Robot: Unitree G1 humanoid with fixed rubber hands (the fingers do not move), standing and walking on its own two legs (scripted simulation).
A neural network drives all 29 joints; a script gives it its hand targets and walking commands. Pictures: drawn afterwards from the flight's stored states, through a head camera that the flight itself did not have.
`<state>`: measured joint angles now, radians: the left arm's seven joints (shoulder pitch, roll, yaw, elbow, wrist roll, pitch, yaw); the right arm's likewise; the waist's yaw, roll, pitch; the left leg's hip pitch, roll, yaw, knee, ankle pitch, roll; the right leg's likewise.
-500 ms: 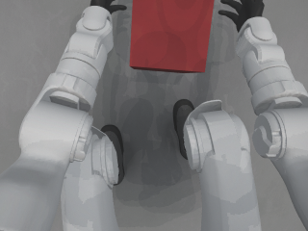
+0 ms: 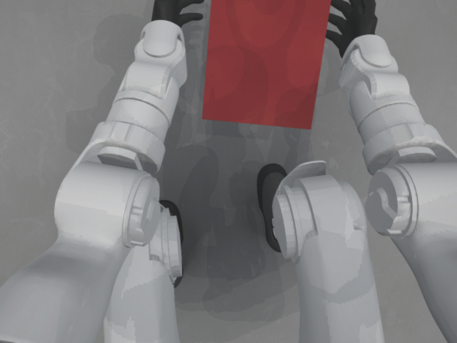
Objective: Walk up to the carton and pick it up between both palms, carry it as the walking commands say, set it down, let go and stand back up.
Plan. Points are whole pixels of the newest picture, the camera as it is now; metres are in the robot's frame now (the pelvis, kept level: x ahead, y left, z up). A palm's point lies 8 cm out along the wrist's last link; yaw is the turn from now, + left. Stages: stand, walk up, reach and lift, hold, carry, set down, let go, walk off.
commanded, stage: reach and lift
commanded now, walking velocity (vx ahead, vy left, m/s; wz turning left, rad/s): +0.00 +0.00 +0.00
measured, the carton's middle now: (255, 41) +0.51 -0.13 -0.27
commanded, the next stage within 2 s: none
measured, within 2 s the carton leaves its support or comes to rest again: leaves its support in 0.46 s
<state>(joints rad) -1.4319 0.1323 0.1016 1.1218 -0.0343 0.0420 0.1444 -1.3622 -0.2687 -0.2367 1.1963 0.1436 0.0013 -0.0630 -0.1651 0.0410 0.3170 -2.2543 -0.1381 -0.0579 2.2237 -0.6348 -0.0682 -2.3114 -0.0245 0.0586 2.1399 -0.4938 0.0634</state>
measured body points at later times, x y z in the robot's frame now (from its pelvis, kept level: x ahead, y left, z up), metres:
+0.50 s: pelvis -0.01 +0.01 +0.00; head +0.34 -0.04 +0.28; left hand +0.53 +0.00 -0.17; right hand +0.46 -0.25 -0.17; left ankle +0.10 +0.12 -0.33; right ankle +0.13 -0.14 -0.33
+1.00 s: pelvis -0.03 +0.00 +0.02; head +0.33 -0.07 +0.28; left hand +0.53 -0.02 -0.14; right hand +0.46 -0.26 -0.14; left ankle +0.10 +0.12 -0.33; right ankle +0.13 -0.14 -0.33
